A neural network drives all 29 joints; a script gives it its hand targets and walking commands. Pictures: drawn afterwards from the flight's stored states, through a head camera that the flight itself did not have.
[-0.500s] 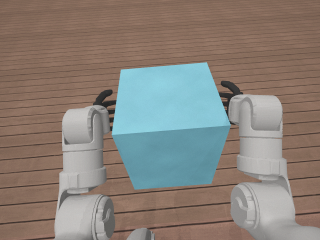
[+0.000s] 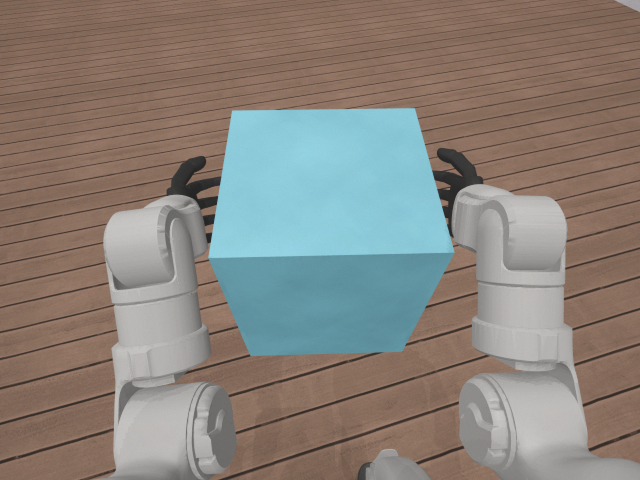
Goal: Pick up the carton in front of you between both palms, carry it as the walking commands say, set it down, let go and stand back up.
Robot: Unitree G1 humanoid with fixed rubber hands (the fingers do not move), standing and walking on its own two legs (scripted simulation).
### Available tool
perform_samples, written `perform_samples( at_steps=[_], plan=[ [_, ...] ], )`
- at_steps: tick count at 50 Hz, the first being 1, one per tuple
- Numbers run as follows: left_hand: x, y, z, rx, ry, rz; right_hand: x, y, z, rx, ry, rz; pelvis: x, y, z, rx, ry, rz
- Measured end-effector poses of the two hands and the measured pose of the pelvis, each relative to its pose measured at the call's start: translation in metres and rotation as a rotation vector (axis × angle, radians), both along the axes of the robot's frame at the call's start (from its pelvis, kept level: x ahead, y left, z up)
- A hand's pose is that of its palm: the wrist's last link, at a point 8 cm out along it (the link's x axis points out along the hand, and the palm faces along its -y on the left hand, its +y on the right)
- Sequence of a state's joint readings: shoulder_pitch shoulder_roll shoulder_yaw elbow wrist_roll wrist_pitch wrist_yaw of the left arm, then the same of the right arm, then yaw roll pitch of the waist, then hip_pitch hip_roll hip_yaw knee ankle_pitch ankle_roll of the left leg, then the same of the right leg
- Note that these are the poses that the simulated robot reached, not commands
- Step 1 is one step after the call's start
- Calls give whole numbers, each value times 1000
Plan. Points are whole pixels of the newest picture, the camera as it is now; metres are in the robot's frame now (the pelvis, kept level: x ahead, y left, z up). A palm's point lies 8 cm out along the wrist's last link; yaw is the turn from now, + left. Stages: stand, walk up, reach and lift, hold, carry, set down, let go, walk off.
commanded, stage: carry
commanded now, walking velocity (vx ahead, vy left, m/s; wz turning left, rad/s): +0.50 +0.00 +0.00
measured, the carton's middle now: (325, 243) +0.40 -0.03 +0.10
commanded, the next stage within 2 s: none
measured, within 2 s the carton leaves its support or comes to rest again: neither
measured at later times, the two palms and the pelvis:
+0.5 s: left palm (188, 93) +0.71 +0.16 +0.14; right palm (364, 74) +0.73 -0.14 +0.14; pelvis +0.36 +0.01 +0.00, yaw +1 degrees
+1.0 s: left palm (209, 48) +0.97 +0.16 +0.10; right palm (346, 38) +0.98 -0.14 +0.10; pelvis +0.71 +0.00 +0.00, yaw +1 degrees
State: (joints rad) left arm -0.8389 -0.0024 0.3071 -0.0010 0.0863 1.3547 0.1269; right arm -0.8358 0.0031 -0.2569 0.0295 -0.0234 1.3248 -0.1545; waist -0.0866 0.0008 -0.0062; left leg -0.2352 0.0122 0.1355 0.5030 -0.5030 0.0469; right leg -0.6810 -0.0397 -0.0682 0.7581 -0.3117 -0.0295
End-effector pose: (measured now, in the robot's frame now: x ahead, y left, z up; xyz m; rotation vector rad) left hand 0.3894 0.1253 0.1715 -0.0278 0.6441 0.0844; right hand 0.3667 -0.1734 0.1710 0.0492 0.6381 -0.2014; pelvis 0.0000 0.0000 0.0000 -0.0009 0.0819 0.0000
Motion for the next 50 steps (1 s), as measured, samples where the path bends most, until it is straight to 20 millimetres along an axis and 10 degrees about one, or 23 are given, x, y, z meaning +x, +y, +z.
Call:
perform_samples(
  at_steps=[18,26,35,50],
  plan=[
    [213,26,7,61,90,114,262,26,8,8,89,148,245,-22,20,17,1,20],
    [340,41,-41,46,124,58,372,40,-35,-15,126,92,377,12,-5,0,-18,9],
    [424,48,-95,7,248,25,433,48,-89,-1,247,13,480,31,21,-23,3,-25],
    [583,30,-71,5,-6,90,609,29,-69,15,-8,55,711,2,0,-16,-34,12]
  ],
)
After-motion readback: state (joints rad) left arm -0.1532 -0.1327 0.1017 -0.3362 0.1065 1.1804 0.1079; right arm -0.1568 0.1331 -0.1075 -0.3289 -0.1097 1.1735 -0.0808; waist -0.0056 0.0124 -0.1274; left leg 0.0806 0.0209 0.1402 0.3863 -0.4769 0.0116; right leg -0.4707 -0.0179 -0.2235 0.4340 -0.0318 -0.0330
